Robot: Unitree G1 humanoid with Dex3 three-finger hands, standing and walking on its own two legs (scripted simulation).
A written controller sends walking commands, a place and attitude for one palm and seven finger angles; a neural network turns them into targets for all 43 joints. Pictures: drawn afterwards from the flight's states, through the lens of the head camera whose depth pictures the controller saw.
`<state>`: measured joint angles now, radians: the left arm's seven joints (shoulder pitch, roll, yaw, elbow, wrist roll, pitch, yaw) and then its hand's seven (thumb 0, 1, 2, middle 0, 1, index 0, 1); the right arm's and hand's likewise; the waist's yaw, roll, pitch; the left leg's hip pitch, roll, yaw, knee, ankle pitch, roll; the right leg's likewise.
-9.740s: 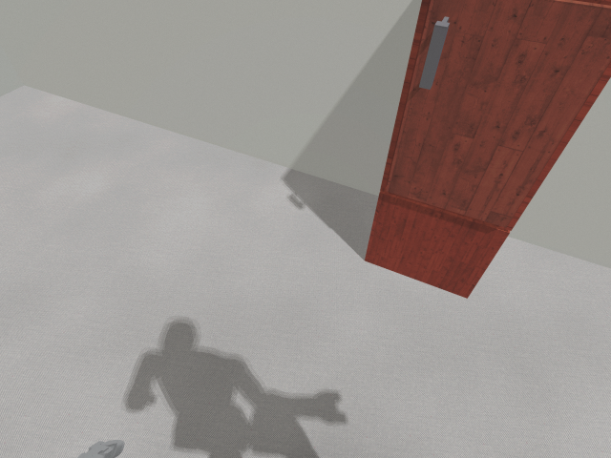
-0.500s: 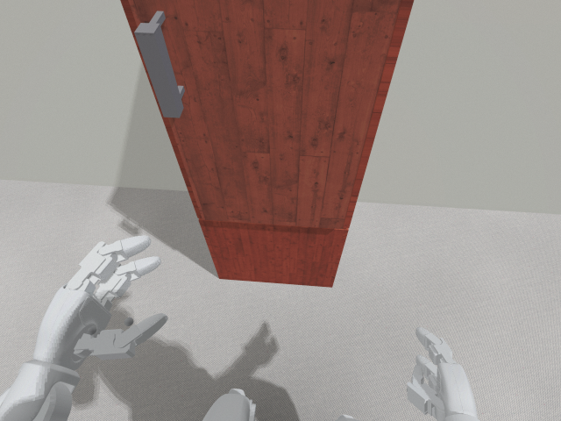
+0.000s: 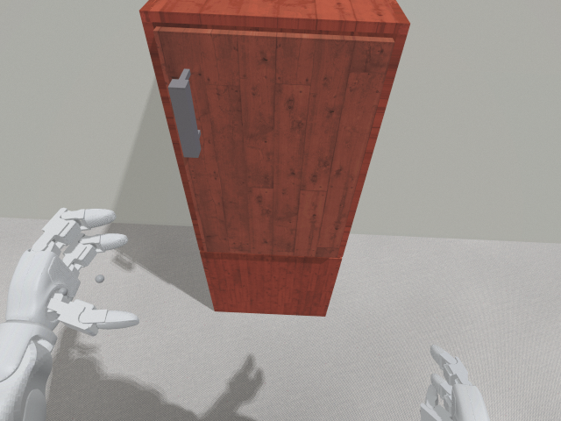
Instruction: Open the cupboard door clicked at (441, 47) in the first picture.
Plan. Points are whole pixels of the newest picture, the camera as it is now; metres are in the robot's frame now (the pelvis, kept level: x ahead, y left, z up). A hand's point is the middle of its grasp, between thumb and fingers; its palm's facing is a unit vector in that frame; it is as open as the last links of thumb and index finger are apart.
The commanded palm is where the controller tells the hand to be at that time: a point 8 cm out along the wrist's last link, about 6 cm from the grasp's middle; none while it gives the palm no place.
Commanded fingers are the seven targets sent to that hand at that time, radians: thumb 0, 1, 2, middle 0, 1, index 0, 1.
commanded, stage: raise the hand with hooked fingers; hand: left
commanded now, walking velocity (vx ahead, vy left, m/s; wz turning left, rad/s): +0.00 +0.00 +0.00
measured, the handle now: (189, 113) +0.57 +0.21 +0.14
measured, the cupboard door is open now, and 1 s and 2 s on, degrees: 0 0 0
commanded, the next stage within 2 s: move the hooked fingers beside the handle in 0.90 s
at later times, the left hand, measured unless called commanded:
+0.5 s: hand (80, 213) +0.31 +0.28 +0.16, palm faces +0.07 -1.00 -0.04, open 14.0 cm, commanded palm +0.27 +0.31 +0.16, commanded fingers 0.00 -0.50 0.30 -0.30 -1.20 -0.30 -1.20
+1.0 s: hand (110, 215) +0.31 +0.24 +0.16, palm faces +0.07 -1.00 -0.03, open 14.0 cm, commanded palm +0.29 +0.29 +0.16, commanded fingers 0.00 -0.50 0.30 -0.30 -1.20 -0.30 -1.20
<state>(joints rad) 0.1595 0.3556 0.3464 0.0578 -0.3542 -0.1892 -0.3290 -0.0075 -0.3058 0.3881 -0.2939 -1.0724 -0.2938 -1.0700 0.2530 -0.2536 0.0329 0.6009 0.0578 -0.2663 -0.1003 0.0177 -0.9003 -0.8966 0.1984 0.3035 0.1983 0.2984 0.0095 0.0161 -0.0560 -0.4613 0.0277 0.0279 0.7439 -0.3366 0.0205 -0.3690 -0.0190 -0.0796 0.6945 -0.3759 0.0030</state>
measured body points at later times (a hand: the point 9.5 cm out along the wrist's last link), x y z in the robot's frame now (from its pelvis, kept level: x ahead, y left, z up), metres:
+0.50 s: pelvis +0.01 -0.01 +0.02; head +0.02 -0.02 +0.47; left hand +0.30 +0.33 +0.16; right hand +0.19 -0.25 -0.06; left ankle +0.03 +0.10 -0.72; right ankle -0.01 -0.12 -0.72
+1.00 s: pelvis +0.02 -0.03 +0.02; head +0.01 -0.05 +0.47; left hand +0.30 +0.29 +0.16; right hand +0.19 -0.27 -0.06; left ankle +0.03 +0.10 -0.72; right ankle -0.01 -0.12 -0.72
